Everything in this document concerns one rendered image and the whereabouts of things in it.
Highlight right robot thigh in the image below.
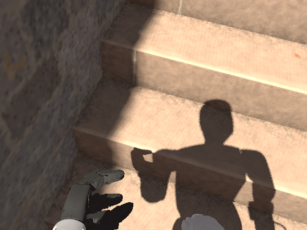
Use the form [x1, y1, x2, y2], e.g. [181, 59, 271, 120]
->
[181, 215, 224, 230]

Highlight left robot forearm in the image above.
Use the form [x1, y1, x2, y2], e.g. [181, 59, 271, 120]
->
[53, 218, 86, 230]

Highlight left robot hand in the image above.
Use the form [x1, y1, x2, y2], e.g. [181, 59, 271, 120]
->
[59, 169, 133, 230]

